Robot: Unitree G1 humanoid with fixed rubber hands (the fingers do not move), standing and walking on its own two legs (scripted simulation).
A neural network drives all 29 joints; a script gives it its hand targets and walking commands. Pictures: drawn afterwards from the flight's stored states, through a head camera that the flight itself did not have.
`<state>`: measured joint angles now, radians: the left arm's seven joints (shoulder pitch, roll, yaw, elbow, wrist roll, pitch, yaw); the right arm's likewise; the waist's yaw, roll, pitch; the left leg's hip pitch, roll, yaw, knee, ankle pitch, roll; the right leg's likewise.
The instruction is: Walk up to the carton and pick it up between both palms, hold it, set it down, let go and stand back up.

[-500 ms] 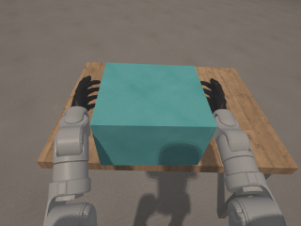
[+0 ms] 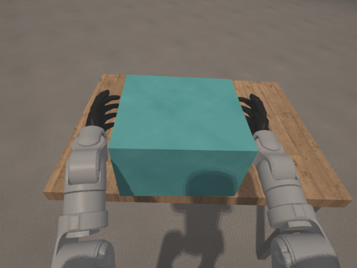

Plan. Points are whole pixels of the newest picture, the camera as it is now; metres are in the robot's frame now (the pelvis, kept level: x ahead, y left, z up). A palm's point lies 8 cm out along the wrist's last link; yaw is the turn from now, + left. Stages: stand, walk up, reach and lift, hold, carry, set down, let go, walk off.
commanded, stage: hold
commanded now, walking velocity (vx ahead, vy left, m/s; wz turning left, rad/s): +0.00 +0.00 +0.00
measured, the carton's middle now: (179, 133) +0.37 +0.00 +0.13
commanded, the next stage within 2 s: none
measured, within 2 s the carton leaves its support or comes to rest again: neither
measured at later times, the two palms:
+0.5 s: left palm (96, 127) +0.35 +0.18 +0.17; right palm (256, 128) +0.36 -0.17 +0.16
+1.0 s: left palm (95, 127) +0.35 +0.18 +0.17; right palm (257, 127) +0.35 -0.17 +0.17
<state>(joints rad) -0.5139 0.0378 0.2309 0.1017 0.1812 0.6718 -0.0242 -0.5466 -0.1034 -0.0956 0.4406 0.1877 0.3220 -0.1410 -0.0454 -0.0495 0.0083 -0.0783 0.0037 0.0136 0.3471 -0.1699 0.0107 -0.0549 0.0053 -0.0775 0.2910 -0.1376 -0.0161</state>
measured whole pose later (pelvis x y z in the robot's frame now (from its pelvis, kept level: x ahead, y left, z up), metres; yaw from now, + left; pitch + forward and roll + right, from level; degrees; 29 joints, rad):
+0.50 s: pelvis +0.01 +0.01 +0.00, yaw -1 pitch -6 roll -1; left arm -0.49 0.03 0.23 0.05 0.19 0.71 -0.03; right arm -0.55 -0.11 -0.08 0.42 0.21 0.35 -0.15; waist -0.05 -0.06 0.01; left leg -0.06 0.00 0.02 0.35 -0.19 0.02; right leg -0.04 0.01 -0.07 0.28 -0.14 -0.01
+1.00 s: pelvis +0.00 +0.00 +0.00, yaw +0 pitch -6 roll -1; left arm -0.49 0.03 0.24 0.05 0.19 0.71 -0.03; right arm -0.55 -0.11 -0.08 0.41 0.20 0.36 -0.15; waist -0.05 -0.06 0.00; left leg -0.06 0.01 0.02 0.35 -0.18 0.01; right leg -0.04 0.01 -0.07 0.28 -0.14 -0.01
